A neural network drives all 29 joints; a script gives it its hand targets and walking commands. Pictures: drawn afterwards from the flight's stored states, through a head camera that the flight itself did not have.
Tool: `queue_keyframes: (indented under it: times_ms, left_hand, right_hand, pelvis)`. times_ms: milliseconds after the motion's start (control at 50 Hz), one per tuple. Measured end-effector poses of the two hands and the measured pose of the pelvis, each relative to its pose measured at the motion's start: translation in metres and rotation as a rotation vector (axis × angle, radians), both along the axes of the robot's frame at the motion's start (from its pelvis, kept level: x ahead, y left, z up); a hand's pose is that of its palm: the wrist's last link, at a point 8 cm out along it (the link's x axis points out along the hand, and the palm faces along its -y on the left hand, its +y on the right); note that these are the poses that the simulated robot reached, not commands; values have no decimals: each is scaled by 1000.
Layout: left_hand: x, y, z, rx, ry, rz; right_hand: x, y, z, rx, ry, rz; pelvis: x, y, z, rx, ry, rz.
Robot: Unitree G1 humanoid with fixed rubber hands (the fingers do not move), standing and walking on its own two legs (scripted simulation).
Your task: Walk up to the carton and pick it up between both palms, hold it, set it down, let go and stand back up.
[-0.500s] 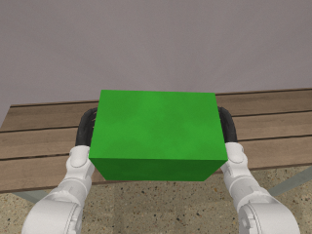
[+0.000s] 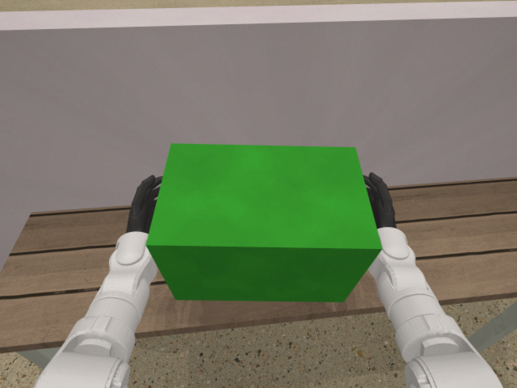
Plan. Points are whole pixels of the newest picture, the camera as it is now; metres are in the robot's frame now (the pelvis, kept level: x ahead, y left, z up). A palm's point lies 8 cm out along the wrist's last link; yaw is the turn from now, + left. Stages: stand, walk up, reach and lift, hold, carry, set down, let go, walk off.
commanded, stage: reach and lift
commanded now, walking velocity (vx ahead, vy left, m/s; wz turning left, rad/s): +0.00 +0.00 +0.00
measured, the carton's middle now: (261, 226) +0.38 -0.01 +0.06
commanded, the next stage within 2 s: hold in 1.50 s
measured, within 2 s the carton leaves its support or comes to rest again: neither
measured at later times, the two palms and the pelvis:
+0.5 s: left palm (128, 225) +0.34 +0.18 +0.13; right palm (397, 228) +0.33 -0.20 +0.12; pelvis -0.02 +0.01 +0.00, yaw +0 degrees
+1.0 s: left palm (126, 220) +0.33 +0.18 +0.14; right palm (401, 223) +0.33 -0.21 +0.13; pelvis -0.03 +0.00 +0.00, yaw -1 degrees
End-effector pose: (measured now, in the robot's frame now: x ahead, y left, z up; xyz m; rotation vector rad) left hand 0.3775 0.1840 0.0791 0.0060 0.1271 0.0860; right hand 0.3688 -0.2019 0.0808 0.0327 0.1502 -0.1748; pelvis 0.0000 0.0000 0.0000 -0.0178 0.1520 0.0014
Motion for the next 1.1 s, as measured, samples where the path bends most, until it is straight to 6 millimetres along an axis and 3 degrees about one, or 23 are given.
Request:
queue_keyframes:
  times_ms: [220,620,840,1100]
  left_hand:
    - [-20,2,11,-6,34,5]
    - [-42,-5,58,24,49,-20]
    - [-44,-11,64,26,74,-11]
    - [-40,3,67,25,57,7]
  right_hand:
    - [-18,2,13,9,34,0]
    - [-50,-5,47,5,48,-18]
    - [-50,-11,49,4,69,-5]
    - [-37,3,54,0,50,13]
  pelvis:
    - [-2,0,3,1,-76,4]
    - [-27,5,3,9,-143,-17]
    - [-32,-1,4,14,-156,-28]
    - [-23,0,4,11,-161,-7]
